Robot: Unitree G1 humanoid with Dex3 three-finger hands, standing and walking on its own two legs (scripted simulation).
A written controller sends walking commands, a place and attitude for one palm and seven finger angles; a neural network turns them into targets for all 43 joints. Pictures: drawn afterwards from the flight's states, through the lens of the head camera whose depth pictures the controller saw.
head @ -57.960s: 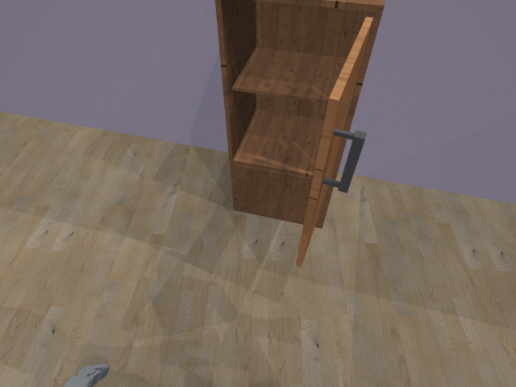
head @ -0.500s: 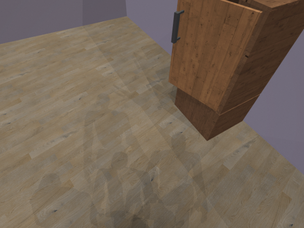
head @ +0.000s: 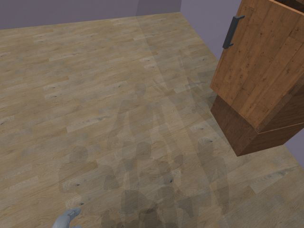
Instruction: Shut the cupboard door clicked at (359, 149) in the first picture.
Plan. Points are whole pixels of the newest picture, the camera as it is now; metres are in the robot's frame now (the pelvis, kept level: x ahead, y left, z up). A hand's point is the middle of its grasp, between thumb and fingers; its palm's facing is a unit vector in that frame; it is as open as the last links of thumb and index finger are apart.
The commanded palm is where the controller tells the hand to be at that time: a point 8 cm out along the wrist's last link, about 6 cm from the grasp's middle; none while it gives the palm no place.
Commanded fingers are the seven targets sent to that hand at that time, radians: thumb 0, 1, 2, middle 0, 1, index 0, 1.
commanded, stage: walk to a spot facing it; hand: left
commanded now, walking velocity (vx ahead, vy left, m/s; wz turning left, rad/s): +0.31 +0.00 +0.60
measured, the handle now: (233, 32) +0.97 -0.40 +0.00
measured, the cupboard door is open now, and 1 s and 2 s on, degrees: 16 16 16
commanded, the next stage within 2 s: turn to face it in 1.00 s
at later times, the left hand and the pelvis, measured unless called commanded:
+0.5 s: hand out of the picture -0.03 +0.12 -0.17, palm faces +0.46 -0.86 -0.22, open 7.4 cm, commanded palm none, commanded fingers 0.00 0.90 0.90 -0.20 -0.30 -0.20 -0.30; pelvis +0.13 +0.00 -0.01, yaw +23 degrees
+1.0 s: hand (60, 167) +0.33 +0.32 -0.16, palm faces +0.46 -0.87 -0.14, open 7.4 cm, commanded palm none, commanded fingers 0.00 0.90 0.90 -0.20 -0.30 -0.20 -0.30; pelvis +0.30 +0.11 +0.00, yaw +28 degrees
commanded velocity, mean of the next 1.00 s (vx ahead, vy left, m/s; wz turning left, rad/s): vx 0.33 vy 0.00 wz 0.36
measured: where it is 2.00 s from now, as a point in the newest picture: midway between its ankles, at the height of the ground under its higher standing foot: (122, 185)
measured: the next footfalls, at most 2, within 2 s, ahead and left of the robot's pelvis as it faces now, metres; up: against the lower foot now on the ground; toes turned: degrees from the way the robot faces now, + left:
right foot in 0.06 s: +0.06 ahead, -0.14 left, +0.00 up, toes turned +3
left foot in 0.56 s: +0.24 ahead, +0.13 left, +0.00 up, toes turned +31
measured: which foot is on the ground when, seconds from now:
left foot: down 0.00-0.06, up 0.08-0.54, down 0.56-1.00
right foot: up 0.00-0.04, down 0.06-0.54, up 0.56-1.00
